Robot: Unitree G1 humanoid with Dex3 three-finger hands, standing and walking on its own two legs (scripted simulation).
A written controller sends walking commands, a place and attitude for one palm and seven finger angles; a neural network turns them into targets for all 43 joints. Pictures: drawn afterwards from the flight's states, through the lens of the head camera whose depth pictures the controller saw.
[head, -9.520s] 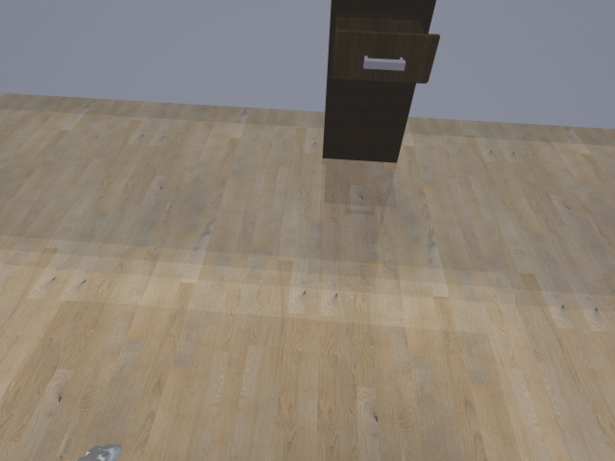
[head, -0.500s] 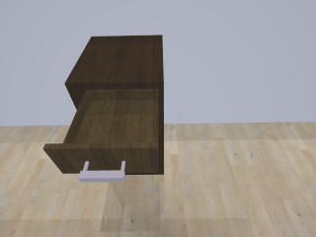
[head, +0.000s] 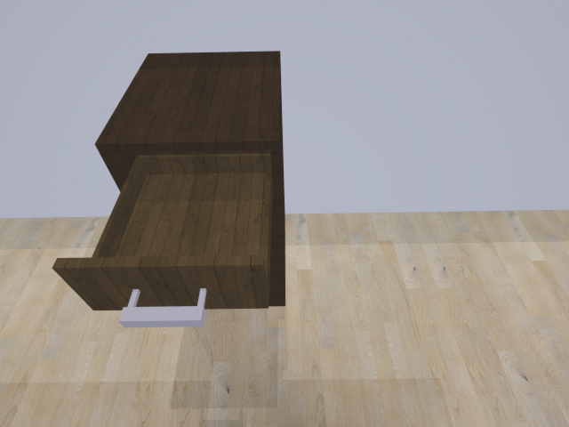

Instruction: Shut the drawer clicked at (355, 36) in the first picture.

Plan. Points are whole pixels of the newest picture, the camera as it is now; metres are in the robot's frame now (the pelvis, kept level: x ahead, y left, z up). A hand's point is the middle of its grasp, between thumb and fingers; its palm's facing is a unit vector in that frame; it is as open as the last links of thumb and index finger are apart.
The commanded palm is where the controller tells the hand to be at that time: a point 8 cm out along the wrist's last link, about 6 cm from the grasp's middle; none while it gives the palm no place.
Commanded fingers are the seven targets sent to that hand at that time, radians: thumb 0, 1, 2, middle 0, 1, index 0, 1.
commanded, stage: look again from close up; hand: left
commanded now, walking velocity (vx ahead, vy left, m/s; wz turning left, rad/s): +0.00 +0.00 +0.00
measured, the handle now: (166, 305) +0.33 +0.24 -0.09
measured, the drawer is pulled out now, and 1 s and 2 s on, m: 0.30 0.30 0.30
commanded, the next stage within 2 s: shuffle to correct the standing spot in 0.32 s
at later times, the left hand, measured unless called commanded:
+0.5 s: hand out of the picture -0.01 +0.17 -0.17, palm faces +0.03 -0.98 -0.19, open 7.3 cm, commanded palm none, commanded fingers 0.00 0.90 0.90 -0.20 -0.30 -0.20 -0.30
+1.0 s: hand out of the picture +0.04 +0.18 -0.18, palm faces +0.04 -0.98 -0.21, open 7.3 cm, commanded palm none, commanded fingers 0.00 0.90 0.90 -0.20 -0.30 -0.20 -0.30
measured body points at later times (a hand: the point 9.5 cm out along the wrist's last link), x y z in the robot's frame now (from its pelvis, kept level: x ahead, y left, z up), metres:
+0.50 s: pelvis -0.01 +0.00 +0.00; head +0.00 -0.01 +0.45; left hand -0.01 +0.22 -0.16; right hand -0.03 -0.21 -0.16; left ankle -0.05 +0.13 -0.74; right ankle +0.03 -0.12 -0.74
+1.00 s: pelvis +0.04 +0.01 +0.00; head +0.06 +0.00 +0.45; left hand +0.04 +0.23 -0.16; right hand +0.02 -0.19 -0.17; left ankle -0.05 +0.13 -0.74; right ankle +0.03 -0.12 -0.73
